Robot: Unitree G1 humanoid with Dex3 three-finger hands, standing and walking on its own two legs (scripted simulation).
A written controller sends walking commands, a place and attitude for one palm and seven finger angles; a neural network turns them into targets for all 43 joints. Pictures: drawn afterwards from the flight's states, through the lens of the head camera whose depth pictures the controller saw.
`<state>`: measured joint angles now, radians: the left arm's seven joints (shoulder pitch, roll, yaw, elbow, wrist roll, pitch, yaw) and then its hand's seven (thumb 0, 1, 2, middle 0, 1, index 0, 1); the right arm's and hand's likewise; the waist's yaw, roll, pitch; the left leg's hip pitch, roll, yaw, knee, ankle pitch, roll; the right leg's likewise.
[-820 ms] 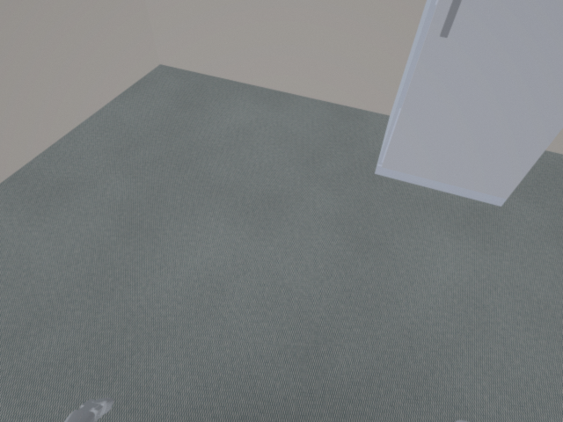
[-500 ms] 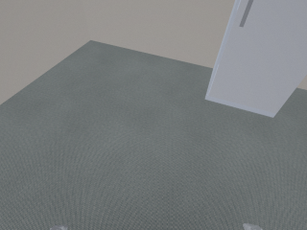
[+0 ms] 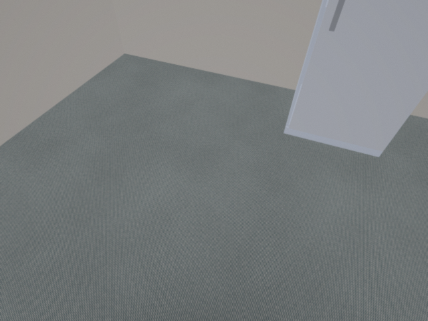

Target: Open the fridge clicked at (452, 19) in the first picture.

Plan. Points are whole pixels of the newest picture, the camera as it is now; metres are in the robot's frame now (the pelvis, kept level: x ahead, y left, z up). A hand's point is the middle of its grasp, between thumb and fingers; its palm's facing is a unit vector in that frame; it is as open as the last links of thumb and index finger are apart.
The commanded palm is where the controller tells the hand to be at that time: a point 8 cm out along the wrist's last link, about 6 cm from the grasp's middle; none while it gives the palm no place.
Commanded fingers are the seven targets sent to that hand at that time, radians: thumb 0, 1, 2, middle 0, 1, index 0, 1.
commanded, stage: stand and wait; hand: left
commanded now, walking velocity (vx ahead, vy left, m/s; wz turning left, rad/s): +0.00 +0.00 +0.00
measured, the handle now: out of the picture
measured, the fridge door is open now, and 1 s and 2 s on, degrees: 0 0 0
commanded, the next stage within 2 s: look at it before walking up in 0.04 s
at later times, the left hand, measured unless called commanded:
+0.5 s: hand out of the picture +0.08 +0.24 -0.16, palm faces -0.03 -0.95 -0.32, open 7.4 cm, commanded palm none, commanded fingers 0.00 0.90 0.90 -0.20 -0.30 -0.20 -0.30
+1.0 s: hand out of the picture +0.08 +0.21 -0.17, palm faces -0.10 -0.95 -0.28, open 7.4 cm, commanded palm none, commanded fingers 0.00 0.90 0.90 -0.20 -0.30 -0.20 -0.30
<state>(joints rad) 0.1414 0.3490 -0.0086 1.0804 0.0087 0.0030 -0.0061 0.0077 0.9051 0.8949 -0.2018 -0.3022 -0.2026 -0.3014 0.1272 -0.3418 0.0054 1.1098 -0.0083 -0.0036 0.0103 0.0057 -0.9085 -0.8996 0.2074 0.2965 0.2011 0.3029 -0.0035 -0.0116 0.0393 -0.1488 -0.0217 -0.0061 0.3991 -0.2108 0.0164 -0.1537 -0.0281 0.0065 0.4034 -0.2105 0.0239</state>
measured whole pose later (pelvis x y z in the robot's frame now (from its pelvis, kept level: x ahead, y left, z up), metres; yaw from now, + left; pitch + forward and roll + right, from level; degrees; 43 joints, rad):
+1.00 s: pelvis +0.00 -0.01 -0.01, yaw -7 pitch -2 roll +2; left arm 0.19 0.29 0.02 1.01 0.01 0.06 -0.01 0.01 0.91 0.90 -0.20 -0.30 -0.20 -0.30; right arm 0.11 -0.26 -0.01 1.01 -0.01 0.02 -0.01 0.00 -0.91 -0.90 0.21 0.30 0.20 0.30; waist 0.02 -0.03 0.07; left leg -0.19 0.02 0.10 0.51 -0.29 0.00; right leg -0.29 0.01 0.07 0.63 -0.31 0.01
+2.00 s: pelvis +0.32 -0.03 +0.00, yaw -36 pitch +0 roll -2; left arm 0.20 0.25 0.11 0.95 0.04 0.03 -0.03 0.00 0.91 0.90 -0.19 -0.30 -0.19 -0.30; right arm 0.37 -0.18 -0.04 1.04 -0.02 -0.08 -0.03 -0.01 -0.94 -0.90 0.20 0.30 0.20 0.30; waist 0.00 -0.05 0.02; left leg -0.07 0.02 0.29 0.38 -0.32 0.07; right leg -0.66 -0.07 0.00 1.24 -0.13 0.02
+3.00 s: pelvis +0.67 -0.28 -0.01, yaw -66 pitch -1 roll +0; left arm 0.22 0.22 0.10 0.96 0.02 0.04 -0.03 0.01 0.91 0.90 -0.20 -0.30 -0.20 -0.30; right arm 0.22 -0.18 -0.05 0.97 -0.02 -0.05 -0.02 -0.02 -0.95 -0.90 0.21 0.30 0.20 0.30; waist 0.02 -0.03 0.07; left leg -0.18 0.14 0.30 0.50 -0.28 0.00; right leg -0.57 -0.09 -0.08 1.12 -0.31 0.04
